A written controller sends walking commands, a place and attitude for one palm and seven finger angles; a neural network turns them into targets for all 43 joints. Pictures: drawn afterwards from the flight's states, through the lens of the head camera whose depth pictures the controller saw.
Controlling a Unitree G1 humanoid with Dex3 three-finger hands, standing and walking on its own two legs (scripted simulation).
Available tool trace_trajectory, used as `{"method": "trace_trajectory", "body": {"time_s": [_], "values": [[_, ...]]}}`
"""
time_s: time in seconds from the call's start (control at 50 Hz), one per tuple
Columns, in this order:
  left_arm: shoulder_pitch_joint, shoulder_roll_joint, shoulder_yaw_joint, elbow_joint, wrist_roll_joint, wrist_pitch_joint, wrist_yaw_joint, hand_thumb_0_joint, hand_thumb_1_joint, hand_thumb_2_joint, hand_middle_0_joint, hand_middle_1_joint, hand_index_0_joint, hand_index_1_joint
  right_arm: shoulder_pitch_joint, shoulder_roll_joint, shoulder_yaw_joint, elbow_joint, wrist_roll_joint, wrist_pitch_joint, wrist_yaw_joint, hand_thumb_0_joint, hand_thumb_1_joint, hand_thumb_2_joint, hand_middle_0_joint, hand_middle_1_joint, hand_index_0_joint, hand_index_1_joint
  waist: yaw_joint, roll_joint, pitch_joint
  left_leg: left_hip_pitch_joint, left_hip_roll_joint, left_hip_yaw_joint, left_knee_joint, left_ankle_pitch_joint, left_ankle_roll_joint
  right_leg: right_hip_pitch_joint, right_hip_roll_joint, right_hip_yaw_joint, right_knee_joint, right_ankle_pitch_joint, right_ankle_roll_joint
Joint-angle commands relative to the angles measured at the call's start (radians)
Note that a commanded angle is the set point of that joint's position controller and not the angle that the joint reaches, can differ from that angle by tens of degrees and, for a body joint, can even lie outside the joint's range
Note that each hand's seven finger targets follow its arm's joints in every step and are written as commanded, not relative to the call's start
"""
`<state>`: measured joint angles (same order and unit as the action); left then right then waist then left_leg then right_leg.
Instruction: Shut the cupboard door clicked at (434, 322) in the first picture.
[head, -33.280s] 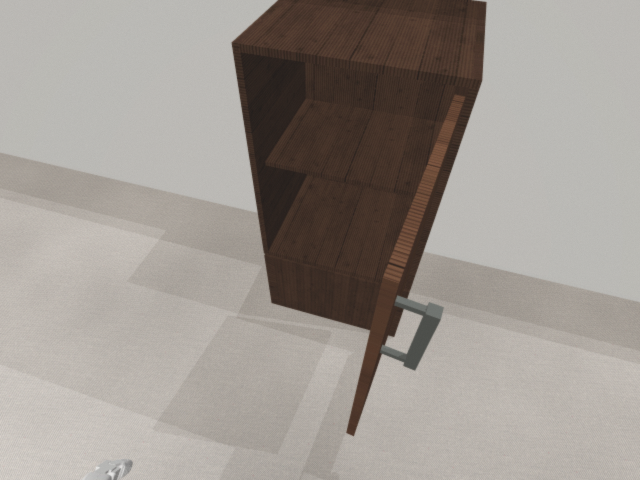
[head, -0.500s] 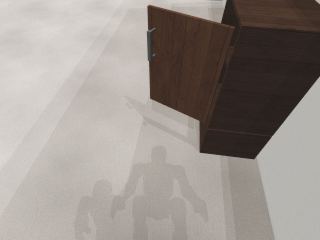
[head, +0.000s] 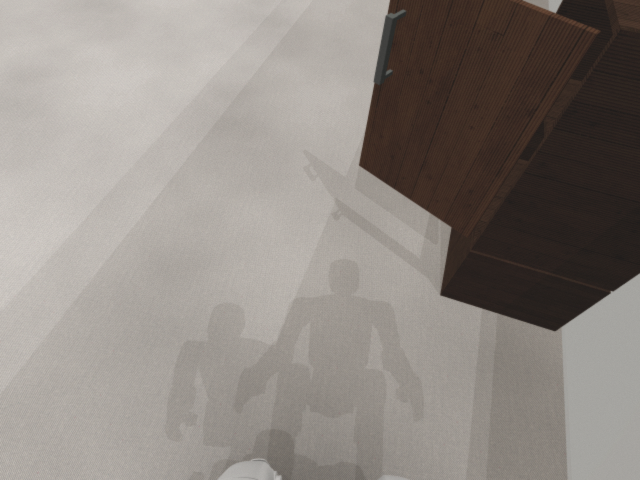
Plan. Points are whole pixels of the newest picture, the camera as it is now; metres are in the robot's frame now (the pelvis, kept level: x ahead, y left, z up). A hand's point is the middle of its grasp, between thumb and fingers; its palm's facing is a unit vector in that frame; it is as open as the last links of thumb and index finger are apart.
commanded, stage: walk to a spot facing it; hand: left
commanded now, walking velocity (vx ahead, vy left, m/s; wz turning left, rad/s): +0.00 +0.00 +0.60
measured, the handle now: (389, 48) +1.00 -0.13 -0.01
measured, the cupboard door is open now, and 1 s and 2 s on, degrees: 66 66 66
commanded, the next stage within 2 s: turn to face it in 1.42 s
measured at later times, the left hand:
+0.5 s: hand out of the picture +0.03 +0.17 -0.13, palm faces +0.27 -0.92 -0.30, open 7.4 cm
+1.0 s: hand out of the picture +0.04 +0.26 -0.14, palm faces +0.56 -0.79 -0.25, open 7.4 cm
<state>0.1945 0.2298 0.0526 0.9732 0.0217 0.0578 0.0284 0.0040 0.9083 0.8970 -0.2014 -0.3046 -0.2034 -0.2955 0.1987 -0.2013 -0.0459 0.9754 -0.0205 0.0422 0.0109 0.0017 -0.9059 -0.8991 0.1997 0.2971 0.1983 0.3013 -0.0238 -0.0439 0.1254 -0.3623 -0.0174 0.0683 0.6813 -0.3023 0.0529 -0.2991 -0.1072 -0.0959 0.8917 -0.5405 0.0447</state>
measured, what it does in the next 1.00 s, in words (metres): walks ahead, turning left: right foot, then left foot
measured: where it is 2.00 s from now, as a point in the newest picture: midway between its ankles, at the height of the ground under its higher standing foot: (230, 408)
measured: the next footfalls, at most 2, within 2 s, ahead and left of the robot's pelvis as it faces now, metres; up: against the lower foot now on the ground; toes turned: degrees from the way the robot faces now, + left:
right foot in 0.36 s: +0.06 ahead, -0.17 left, +0.00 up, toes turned +14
left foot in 0.74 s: +0.02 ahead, +0.13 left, +0.00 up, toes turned +34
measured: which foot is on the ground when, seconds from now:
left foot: down 0.00-0.34, up 0.36-0.72, down 0.74-1.00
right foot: up 0.00-0.34, down 0.36-0.74, up 0.76-1.00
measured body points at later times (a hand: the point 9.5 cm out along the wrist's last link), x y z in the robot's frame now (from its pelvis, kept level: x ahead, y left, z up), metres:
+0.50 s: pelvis +0.01 -0.05 +0.02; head +0.07 -0.05 +0.46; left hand +0.02 +0.22 -0.11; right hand +0.14 -0.30 -0.13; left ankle -0.04 +0.07 -0.64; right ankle +0.02 -0.17 -0.72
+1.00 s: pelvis +0.11 +0.04 +0.02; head +0.15 +0.07 +0.47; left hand +0.01 +0.30 -0.12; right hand +0.28 -0.14 -0.13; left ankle -0.01 +0.10 -0.72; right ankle +0.27 -0.04 -0.67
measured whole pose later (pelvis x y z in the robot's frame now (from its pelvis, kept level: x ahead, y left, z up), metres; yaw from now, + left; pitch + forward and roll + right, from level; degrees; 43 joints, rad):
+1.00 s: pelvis +0.11 +0.04 +0.02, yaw +34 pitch +1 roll +1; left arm 0.22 0.26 0.07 0.91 0.03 0.01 -0.03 0.01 0.91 0.90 -0.20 -0.30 -0.20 -0.29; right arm 0.27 -0.20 -0.03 0.96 -0.02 -0.02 0.00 0.00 -0.90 -0.90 0.20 0.30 0.20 0.30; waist 0.01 -0.03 0.08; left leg -0.10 -0.02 0.00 0.40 -0.32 0.02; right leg -0.57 -0.13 -0.04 0.86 -0.25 0.07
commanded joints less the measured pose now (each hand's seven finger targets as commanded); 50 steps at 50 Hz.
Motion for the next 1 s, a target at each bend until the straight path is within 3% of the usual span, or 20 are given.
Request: {"method": "trace_trajectory", "body": {"time_s": [0.0, 0.08, 0.22, 0.28, 0.3, 0.32, 0.34, 0.4, 0.44, 0.56, 0.62, 0.66, 0.68, 0.7, 0.72, 0.74, 0.78, 0.82, 0.88, 0.98], "values": [[-0.068, 0.112, 0.039, -0.121, 0.004, -0.026, -0.002, 0.0, 0.9, 0.9, -0.2, -0.3, -0.2, -0.3, 0.096, -0.223, -0.053, -0.06, -0.012, -0.024, -0.03, 0.0, -0.9, -0.9, 0.2, 0.3, 0.2, 0.3, -0.028, 0.152, -0.122, 0.142, 0.309, -0.488, -0.403, 0.161, 0.121, -0.26, 0.01, 0.14, 0.266, 0.081, -0.004], [-0.02, 0.086, 0.035, -0.114, 0.0, -0.032, -0.007, 0.0, 0.9, 0.9, -0.2, -0.3, -0.2, -0.3, 0.081, -0.208, -0.052, -0.069, -0.008, -0.031, -0.036, 0.0, -0.9, -0.9, 0.2, 0.3, 0.2, 0.3, -0.01, 0.132, -0.199, 0.236, 0.251, -0.402, -0.355, 0.325, 0.121, -0.233, 0.04, 0.123, 0.144, 0.124, 0.015], [-0.004, 0.084, 0.03, -0.141, -0.004, -0.03, -0.002, 0.0, 0.9, 0.9, -0.2, -0.3, -0.2, -0.3, 0.048, -0.226, -0.072, -0.09, -0.012, -0.011, -0.025, 0.0, -0.9, -0.9, 0.2, 0.3, 0.2, 0.3, -0.005, 0.211, -0.204, 0.142, 0.206, -0.461, -0.347, 0.249, 0.106, -0.076, 0.098, 0.102, -0.117, 0.123, 0.005], [0.106, 0.107, 0.04, -0.119, -0.005, -0.038, 0.004, 0.0, 0.9, 0.9, -0.2, -0.3, -0.2, -0.3, -0.022, -0.212, -0.078, -0.118, -0.003, -0.001, -0.019, 0.0, -0.9, -0.9, 0.2, 0.3, 0.2, 0.3, 0.055, 0.197, -0.195, -0.028, 0.131, -0.434, -0.283, 0.139, 0.049, 0.164, 0.114, 0.082, -0.39, 0.262, -0.005], [0.144, 0.166, 0.051, -0.119, 0.003, -0.048, 0.009, 0.0, 0.9, 0.9, -0.2, -0.3, -0.2, -0.3, -0.018, -0.176, -0.074, -0.126, 0.006, 0.0, -0.012, 0.0, -0.9, -0.9, 0.2, 0.3, 0.2, 0.3, 0.072, 0.066, -0.198, -0.136, 0.052, -0.381, -0.166, 0.028, -0.004, 0.273, 0.014, 0.19, -0.56, 0.24, -0.032], [0.119, 0.253, 0.068, -0.134, 0.019, -0.055, 0.016, 0.0, 0.9, 0.9, -0.2, -0.3, -0.2, -0.3, 0.007, -0.109, -0.071, -0.14, 0.011, 0.0, -0.007, 0.0, -0.9, -0.9, 0.2, 0.3, 0.2, 0.3, 0.062, -0.217, -0.159, -0.282, -0.092, -0.176, 0.099, -0.193, -0.089, 0.268, -0.28, 0.512, -0.687, 0.128, -0.15], [0.043, 0.251, 0.053, -0.156, 0.012, -0.05, 0.015, 0.0, 0.9, 0.9, -0.2, -0.3, -0.2, -0.3, 0.002, -0.146, -0.076, -0.141, -0.007, 0.003, 0.0, 0.0, -0.9, -0.9, 0.2, 0.3, 0.2, 0.3, 0.037, -0.16, -0.11, -0.235, -0.057, -0.155, 0.359, -0.272, -0.087, 0.085, -0.379, 0.507, -0.698, 0.161, -0.221], [-0.066, 0.152, 0.041, -0.177, 0.006, -0.063, 0.015, 0.0, 0.9, 0.9, -0.2, -0.3, -0.2, -0.3, 0.03, -0.133, -0.072, -0.121, -0.008, 0.016, 0.014, 0.0, -0.9, -0.9, 0.2, 0.3, 0.2, 0.3, -0.029, -0.153, -0.091, -0.257, 0.031, -0.142, 0.584, -0.119, -0.097, 0.067, -0.232, 0.292, -0.615, 0.304, -0.191], [-0.025, 0.143, 0.04, -0.168, 0.007, -0.075, 0.009, 0.0, 0.9, 0.9, -0.2, -0.3, -0.2, -0.3, -0.007, -0.121, -0.058, -0.134, -0.008, 0.009, 0.025, 0.0, -0.9, -0.9, 0.2, 0.3, 0.2, 0.3, -0.006, -0.145, -0.103, -0.253, 0.043, -0.089, 0.495, -0.089, -0.112, 0.155, -0.193, 0.185, -0.592, 0.425, -0.17], [0.182, 0.2, 0.062, -0.08, 0.013, -0.094, -0.006, 0.0, 0.9, 0.9, -0.2, -0.3, -0.2, -0.3, -0.169, -0.09, -0.03, -0.179, -0.002, -0.016, 0.039, 0.0, -0.9, -0.9, 0.2, 0.3, 0.2, 0.3, 0.093, -0.156, -0.114, -0.242, 0.044, 0.003, 0.169, -0.14, -0.091, 0.373, -0.241, 0.121, -0.56, 0.55, -0.167], [0.186, 0.215, 0.071, -0.072, 0.017, -0.095, -0.012, 0.0, 0.9, 0.9, -0.2, -0.3, -0.2, -0.3, -0.166, -0.088, -0.024, -0.186, 0.003, -0.03, 0.041, 0.0, -0.9, -0.9, 0.2, 0.3, 0.2, 0.3, 0.085, -0.169, -0.1, -0.131, 0.039, 0.037, 0.005, -0.156, -0.067, 0.329, -0.269, 0.088, -0.533, 0.531, -0.16], [0.152, 0.224, 0.073, -0.079, 0.009, -0.095, -0.019, 0.0, 0.9, 0.9, -0.2, -0.3, -0.2, -0.3, -0.075, -0.107, -0.026, -0.162, -0.001, -0.038, 0.036, 0.0, -0.9, -0.9, 0.2, 0.3, 0.2, 0.3, 0.027, -0.123, -0.122, 0.094, -0.001, 0.092, -0.146, -0.06, -0.052, 0.211, -0.237, 0.002, -0.44, 0.53, -0.117], [0.14, 0.216, 0.069, -0.083, 0.0, -0.092, -0.024, 0.0, 0.9, 0.9, -0.2, -0.3, -0.2, -0.3, 0.033, -0.154, -0.037, -0.132, -0.004, -0.045, 0.032, 0.0, -0.9, -0.9, 0.2, 0.3, 0.2, 0.3, -0.034, -0.034, -0.169, 0.325, -0.005, 0.069, -0.255, -0.004, -0.033, 0.083, -0.197, -0.073, -0.252, 0.539, -0.071], [0.126, 0.145, 0.06, -0.116, -0.004, -0.091, -0.036, 0.0, 0.9, 0.9, -0.2, -0.3, -0.2, -0.3, 0.168, -0.284, -0.072, -0.102, -0.013, -0.052, 0.022, 0.0, -0.9, -0.9, 0.2, 0.3, 0.2, 0.3, -0.103, 0.252, -0.256, 0.58, 0.242, -0.287, -0.316, -0.023, 0.063, -0.203, -0.076, -0.141, 0.058, 0.24, -0.001], [-0.005, 0.117, 0.033, -0.199, 0.003, -0.093, -0.041, 0.0, 0.9, 0.9, -0.2, -0.3, -0.2, -0.3, 0.304, -0.369, -0.092, -0.065, -0.011, -0.052, 0.007, 0.0, -0.9, -0.9, 0.2, 0.3, 0.2, 0.3, -0.176, 0.362, -0.247, 0.653, 0.44, -0.591, -0.38, 0.144, 0.185, -0.473, 0.008, -0.05, 0.27, -0.09, 0.016], [-0.095, 0.132, 0.039, -0.216, 0.006, -0.088, -0.033, 0.0, 0.9, 0.9, -0.2, -0.3, -0.2, -0.3, 0.311, -0.344, -0.081, -0.042, -0.008, -0.05, -0.001, 0.0, -0.9, -0.9, 0.2, 0.3, 0.2, 0.3, -0.168, 0.218, -0.183, 0.526, 0.446, -0.553, -0.387, 0.069, 0.199, -0.49, -0.035, 0.055, 0.307, -0.058, -0.006], [-0.077, 0.119, 0.046, -0.179, 0.004, -0.084, -0.041, 0.0, 0.9, 0.9, -0.2, -0.3, -0.2, -0.3, 0.16, -0.253, -0.056, -0.089, -0.008, -0.061, -0.017, 0.0, -0.9, -0.9, 0.2, 0.3, 0.2, 0.3, -0.09, 0.231, -0.082, 0.354, 0.347, -0.439, -0.419, -0.016, 0.153, -0.458, -0.065, 0.097, 0.269, 0.084, -0.003], [0.002, 0.111, 0.046, -0.135, 0.01, -0.077, -0.056, 0.0, 0.9, 0.9, -0.2, -0.3, -0.2, -0.3, 0.083, -0.219, -0.039, -0.102, -0.007, -0.076, -0.021, 0.0, -0.9, -0.9, 0.2, 0.3, 0.2, 0.3, -0.024, 0.205, -0.081, 0.29, 0.275, -0.317, -0.432, 0.047, 0.121, -0.384, -0.05, 0.08, 0.225, 0.2, 0.01], [0.008, 0.094, 0.038, -0.132, 0.007, -0.074, -0.061, 0.0, 0.9, 0.9, -0.2, -0.3, -0.2, -0.3, 0.093, -0.201, -0.036, -0.087, 0.0, -0.091, -0.02, 0.0, -0.9, -0.9, 0.2, 0.3, 0.2, 0.3, -0.008, 0.163, -0.081, 0.297, 0.238, -0.25, -0.438, 0.181, 0.136, -0.359, -0.037, 0.064, 0.094, 0.271, 0.024], [-0.029, 0.088, 0.033, -0.153, 0.002, -0.082, -0.068, 0.0, 0.9, 0.9, -0.2, -0.3, -0.2, -0.3, 0.078, -0.199, -0.043, -0.058, -0.004, -0.094, -0.017, 0.0, -0.9, -0.9, 0.2, 0.3, 0.2, 0.3, 0.012, 0.146, -0.053, 0.199, 0.224, -0.21, -0.419, 0.15, 0.122, -0.175, 0.0, 0.031, -0.184, 0.369, 0.017]]}}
